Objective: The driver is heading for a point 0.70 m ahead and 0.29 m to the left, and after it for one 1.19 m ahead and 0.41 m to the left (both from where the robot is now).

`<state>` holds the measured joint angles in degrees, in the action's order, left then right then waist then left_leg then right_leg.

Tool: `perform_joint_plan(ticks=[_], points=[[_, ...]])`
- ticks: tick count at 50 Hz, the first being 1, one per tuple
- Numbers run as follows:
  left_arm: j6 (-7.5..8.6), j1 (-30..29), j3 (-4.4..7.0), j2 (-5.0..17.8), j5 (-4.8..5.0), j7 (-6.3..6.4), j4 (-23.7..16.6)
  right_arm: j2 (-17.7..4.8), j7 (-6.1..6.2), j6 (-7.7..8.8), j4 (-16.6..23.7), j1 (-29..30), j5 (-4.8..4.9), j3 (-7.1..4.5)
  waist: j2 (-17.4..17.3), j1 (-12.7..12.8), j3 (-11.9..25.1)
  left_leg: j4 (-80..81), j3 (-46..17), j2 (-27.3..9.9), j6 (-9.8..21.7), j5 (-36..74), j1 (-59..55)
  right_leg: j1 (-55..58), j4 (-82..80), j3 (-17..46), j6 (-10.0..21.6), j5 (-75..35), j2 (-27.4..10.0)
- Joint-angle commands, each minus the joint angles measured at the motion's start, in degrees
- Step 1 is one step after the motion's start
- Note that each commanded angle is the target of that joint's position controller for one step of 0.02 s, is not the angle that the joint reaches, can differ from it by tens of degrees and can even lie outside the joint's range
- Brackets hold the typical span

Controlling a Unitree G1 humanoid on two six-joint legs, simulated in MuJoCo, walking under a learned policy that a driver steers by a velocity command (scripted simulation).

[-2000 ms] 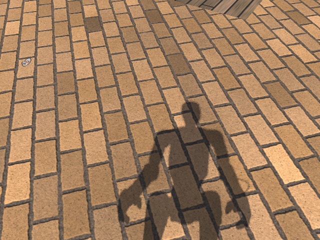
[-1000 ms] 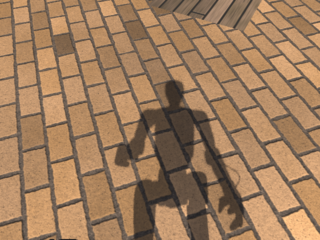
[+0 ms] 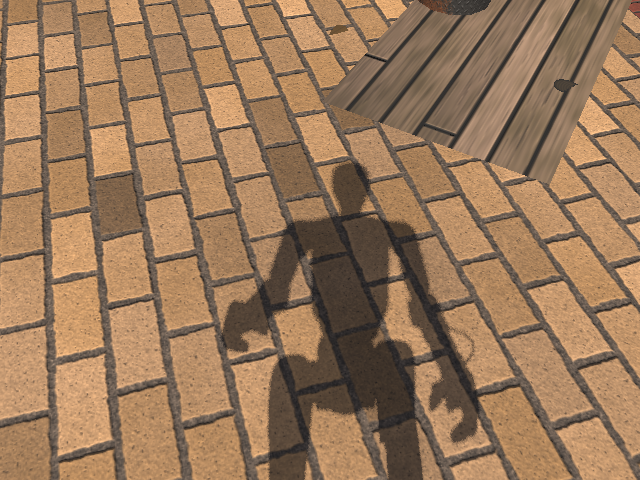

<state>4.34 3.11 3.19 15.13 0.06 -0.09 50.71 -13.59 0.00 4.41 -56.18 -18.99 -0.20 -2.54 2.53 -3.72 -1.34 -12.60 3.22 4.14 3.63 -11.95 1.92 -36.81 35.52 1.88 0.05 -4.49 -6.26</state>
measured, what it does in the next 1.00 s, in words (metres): walks ahead, turning left: right foot, then left foot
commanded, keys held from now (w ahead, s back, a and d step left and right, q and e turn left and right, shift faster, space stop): no key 0.02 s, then q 0.30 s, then w+q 0.20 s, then q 0.46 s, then w+q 0.02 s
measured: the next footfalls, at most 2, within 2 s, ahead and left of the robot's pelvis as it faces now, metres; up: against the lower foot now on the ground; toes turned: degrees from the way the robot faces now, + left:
right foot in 0.10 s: +0.25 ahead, -0.13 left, +0.00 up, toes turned +0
left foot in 0.52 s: +0.13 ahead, +0.10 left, +0.00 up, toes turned +18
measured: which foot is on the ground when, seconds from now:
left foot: down 0.00-0.12, up 0.14-0.50, down 0.52-0.98, up 1.00-1.00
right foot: up 0.00-0.08, down 0.10-0.52, up 0.54-0.94, down 0.96-1.00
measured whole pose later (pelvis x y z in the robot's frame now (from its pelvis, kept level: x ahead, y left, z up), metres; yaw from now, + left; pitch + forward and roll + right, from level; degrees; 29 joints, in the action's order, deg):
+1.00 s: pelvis +0.24 +0.02 -0.02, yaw +30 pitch +3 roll -1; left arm 3.5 -1.4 4.4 15.9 -0.8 -0.2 48.0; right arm -17.5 3.3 -1.0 -45.1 -16.3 0.6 -5.8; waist -1.1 -2.9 -2.1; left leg -39.7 -11.9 4.2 1.2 -29.3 11.7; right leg -22.6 27.4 1.0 0.6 6.1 2.5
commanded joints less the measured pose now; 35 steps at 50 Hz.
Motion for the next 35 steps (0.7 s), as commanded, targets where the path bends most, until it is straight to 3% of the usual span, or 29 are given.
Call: perform_joint_plan(ticks=[1,2,4,5,6,7,8,9,10,11,13,16,19,22,24,25,26,27,28,29,30,31,32,33,35], points=[[0.65,-3.3,0.06,2.6,0.06,-0.75,-3.3,-9.0,0.64,-0.39,1.2,-0.6,0.25,-1.56,-6.9,0.9,0.7,-1.2,-3.8,-13.9,5.9,33.1,2.4,8.0,-4.7,-2.1,0.7,-2.7,3.4],[0.86,-3.7,0.25,3.5,-0.18,-0.96,-3.7,-9.1,0.72,-0.79,0.9,-0.6,0.44,-1.64,-7.1,1.1,0.8,-3.3,-5.4,-14.7,5.6,33.6,0.8,8.5,-5.9,-1.5,1.4,-0.5,3.7],[1.37,0.5,1.17,6.0,-0.86,-0.95,-2.6,-9.7,0.97,-1.5,0.9,1.2,0.95,-1.93,-7.3,4.3,2.5,-9.3,-8.1,-14.9,4.3,34.6,-1.6,13.3,-10.3,-0.9,2.9,0.8,4.7],[1.76,5.2,1.98,8.2,-1.45,-0.56,-1.0,-9.6,1.0,-1.67,1.4,1.3,0.91,-1.89,-5.6,6.2,5.0,-15.3,-7.6,-12.0,2.6,34.6,-0.8,20.9,-13.9,-1.4,4.0,-9.2,4.5],[1.94,9.7,2.83,12.6,-2.5,0.0,-0.5,-7.7,0.91,-1.3,2.8,-0.5,-0.19,-1.23,-0.5,5.9,12.3,-26.0,-6.4,-8.2,0.2,21.4,7.7,36.4,-7.6,4.5,7.2,-33.9,-3.5],[0.69,12.6,3.26,14.2,-2.08,0.57,-0.5,-2.5,0.68,-0.99,2.1,-7.1,0.0,0.35,10.7,5.2,20.8,-45.6,-3.3,-1.1,-3.9,-14.1,24.9,54.9,-4.6,17.1,17.5,-47.4,-17.5],[-0.42,13.7,2.11,10.1,-0.85,0.67,-1.4,-5.8,0.64,-1.25,2.0,-6.6,1.32,-0.32,9.3,7.3,26.7,-56.5,-7.6,-0.6,-4.9,-32.2,28.9,54.9,-7.0,22.1,19.9,-38.6,-20.3],[-1.06,10.3,1.68,8.9,-0.43,0.86,-2.4,-10.3,0.91,-2.01,3.4,-2.2,2.42,-1.94,5.2,7.1,21.2,-60.0,-8.4,-3.1,-5.0,-29.0,31.8,47.7,-10.7,18.2,17.5,-25.2,-17.6],[-1.47,5.8,1.21,7.5,-0.45,1.38,-3.2,-9.8,1.58,-3.16,4.3,0.8,2.7,-2.28,3.1,5.7,14.9,-59.5,-7.0,-5.3,-5.5,-25.0,33.5,40.1,-13.7,14.1,15.2,-13.1,-14.8],[-1.78,2.1,0.81,6.2,-0.5,1.64,-3.4,-8.8,2.22,-4.64,4.5,1.3,2.2,-2.53,2.5,4.1,9.9,-57.0,-6.6,-7.1,-6.3,-22.0,32.2,31.6,-17.1,10.7,13.9,-1.7,-13.1],[-2.31,-1.5,1.07,6.5,-1.6,1.83,-3.4,-6.9,3.02,-7.0,5.3,0.0,1.4,-2.75,6.2,1.9,5.8,-53.1,-4.3,-7.6,-6.9,-17.0,25.1,19.4,-22.2,5.5,12.7,11.0,-10.1],[-2.38,-3.0,1.58,7.4,-1.68,2.46,-3.2,-5.9,2.96,-7.71,6.8,-0.2,1.02,-3.0,6.0,1.2,6.2,-46.7,-2.8,-8.2,-6.4,-13.1,21.9,17.2,-23.6,0.8,13.8,9.8,-10.6],[-2.43,-3.6,2.5,9.8,-0.2,2.71,-3.1,-6.2,1.75,-7.26,8.0,1.5,0.9,-3.06,6.1,1.2,8.4,-38.1,-1.1,-8.8,-4.1,-8.6,17.3,17.1,-26.4,-0.6,12.4,21.5,-11.7],[-2.61,-3.3,3.2,11.4,1.42,2.39,-3.1,-7.7,0.67,-7.02,8.0,1.0,0.81,-3.8,5.7,0.3,7.7,-30.9,1.5,-7.7,-1.3,-8.5,13.2,17.8,-27.5,-0.9,9.9,33.3,-12.8],[-3.01,-4.8,3.05,10.6,2.15,2.16,-3.3,-7.2,0.38,-7.05,5.8,-3.3,0.73,-4.13,3.6,-2.2,6.0,-22.4,4.2,-6.0,1.1,-6.5,7.1,15.5,-24.1,-3.6,7.1,38.7,-11.1],[-3.33,-5.5,2.64,8.5,2.02,2.06,-3.5,-7.1,0.33,-6.92,3.7,-7.2,0.76,-4.46,0.2,-3.5,4.5,-18.1,3.5,-5.0,2.9,-8.9,3.9,13.2,-17.4,-6.2,5.3,40.8,-8.3],[-3.68,-6.2,1.85,4.8,1.51,1.5,-3.8,-8.8,0.73,-6.4,2.3,-11.5,1.0,-4.97,-10.3,-4.4,1.7,-8.1,-8.4,-11.1,6.9,-19.6,1.3,6.1,-0.2,-11.7,2.0,41.5,-3.3],[-3.41,-6.1,1.05,1.3,0.86,0.71,-5.1,-13.4,1.14,-5.38,4.9,-9.7,0.92,-4.98,-18.8,-1.2,-2.2,-1.1,-33.0,-22.6,13.2,-27.3,-1.1,-10.3,17.7,-10.6,-1.3,39.8,3.7],[-1.97,-10.4,1.81,4.8,1.58,0.54,-7.7,-15.5,0.78,-3.49,7.3,-6.1,-0.82,-5.24,-16.8,-1.1,-3.7,6.7,-43.5,-25.1,16.8,-28.9,3.2,-14.6,20.7,-1.2,-0.2,36.2,6.2],[-0.99,-9.9,2.66,8.2,2.13,0.72,-7.4,-15.1,1.2,-2.01,9.0,-0.6,-1.1,-5.09,-14.4,1.8,-5.7,6.5,-37.7,-24.0,13.9,-19.1,3.8,-14.5,21.1,0.7,0.4,29.5,4.6],[-0.62,-7.9,3.24,9.6,1.11,1.03,-5.9,-13.4,1.53,-1.46,9.5,1.7,-0.23,-4.69,-12.6,3.3,-4.6,3.7,-30.5,-21.4,10.5,-7.9,3.2,-12.3,20.1,0.8,0.0,24.2,3.6],[-0.56,-7.0,3.34,8.8,-0.22,1.52,-4.6,-12.0,1.71,-1.66,9.6,2.0,0.53,-4.31,-10.8,3.5,-2.5,1.8,-25.1,-18.9,8.2,0.5,3.1,-9.1,18.9,0.4,-0.6,21.5,3.5],[-0.58,-6.8,3.35,8.1,-0.87,1.51,-4.2,-10.8,1.95,-1.79,9.6,1.3,0.71,-3.95,-10.0,3.7,-0.9,0.1,-21.9,-17.6,7.2,9.8,2.7,-6.8,18.2,0.0,-1.2,18.7,4.0],[-0.69,-6.8,3.22,6.9,-0.78,1.24,-4.1,-9.6,2.22,-1.88,9.5,-0.1,0.53,-3.6,-9.2,3.8,0.9,-1.7,-19.3,-16.6,6.8,19.3,2.1,-4.8,17.8,-0.3,-1.6,16.2,4.7],[-1.0,-6.9,2.81,4.9,-0.17,0.95,-4.1,-9.6,2.71,-2.13,9.3,-2.6,0.47,-3.77,-8.8,3.5,3.2,-4.4,-16.5,-15.3,6.4,29.3,0.3,-2.8,14.8,-0.4,-1.7,13.1,6.0]])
